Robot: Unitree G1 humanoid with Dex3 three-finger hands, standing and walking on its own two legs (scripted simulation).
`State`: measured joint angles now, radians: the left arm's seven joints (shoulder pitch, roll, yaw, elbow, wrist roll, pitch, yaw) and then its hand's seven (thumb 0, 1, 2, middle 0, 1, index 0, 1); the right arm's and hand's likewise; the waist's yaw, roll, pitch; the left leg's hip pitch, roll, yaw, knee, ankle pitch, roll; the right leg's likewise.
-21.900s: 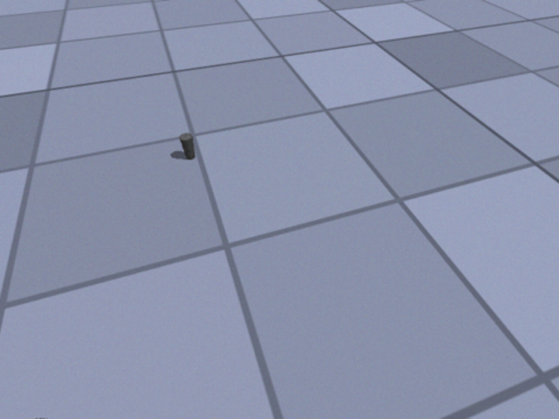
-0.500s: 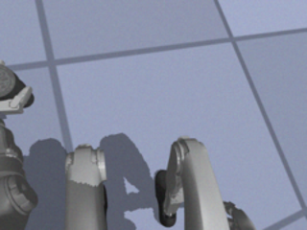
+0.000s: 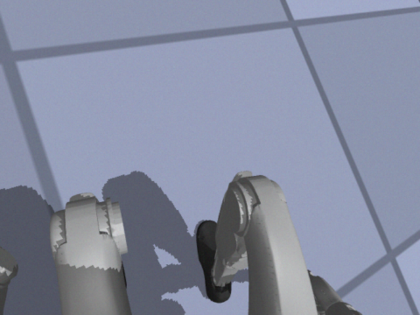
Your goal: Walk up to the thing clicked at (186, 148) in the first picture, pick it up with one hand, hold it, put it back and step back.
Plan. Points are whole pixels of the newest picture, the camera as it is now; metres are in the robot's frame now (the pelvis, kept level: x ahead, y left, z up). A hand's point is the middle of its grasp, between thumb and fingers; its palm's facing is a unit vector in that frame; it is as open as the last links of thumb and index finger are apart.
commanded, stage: crouch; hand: left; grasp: from the side
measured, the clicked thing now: out of the picture +0.46 +0.36 -0.11
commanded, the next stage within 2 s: lower in 0.26 s
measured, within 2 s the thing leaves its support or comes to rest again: neither
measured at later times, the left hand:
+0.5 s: hand out of the picture +0.45 +0.36 -0.13, palm faces +0.51 -0.86 -0.01, open 9.4 cm
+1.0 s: hand out of the picture +0.46 +0.35 -0.18, palm faces +0.52 -0.85 -0.03, open 9.4 cm
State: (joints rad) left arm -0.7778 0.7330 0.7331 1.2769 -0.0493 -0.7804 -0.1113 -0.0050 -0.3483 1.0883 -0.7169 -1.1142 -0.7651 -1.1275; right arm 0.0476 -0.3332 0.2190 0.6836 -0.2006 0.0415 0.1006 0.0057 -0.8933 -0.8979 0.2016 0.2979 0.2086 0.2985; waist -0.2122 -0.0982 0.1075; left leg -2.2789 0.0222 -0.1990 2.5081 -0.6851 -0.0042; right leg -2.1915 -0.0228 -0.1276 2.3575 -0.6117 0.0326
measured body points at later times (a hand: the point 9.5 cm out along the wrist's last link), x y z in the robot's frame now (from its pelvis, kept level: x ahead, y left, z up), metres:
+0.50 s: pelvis +0.00 +0.01 -0.01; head +0.24 +0.13 +0.34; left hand +0.42 +0.40 -0.12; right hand +0.11 -0.27 -0.08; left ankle +0.08 +0.13 -0.28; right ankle +0.13 -0.12 -0.28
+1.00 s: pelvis -0.01 +0.01 -0.02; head +0.25 +0.16 +0.31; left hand +0.43 +0.40 -0.17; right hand +0.11 -0.26 -0.06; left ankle +0.08 +0.13 -0.28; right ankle +0.13 -0.12 -0.28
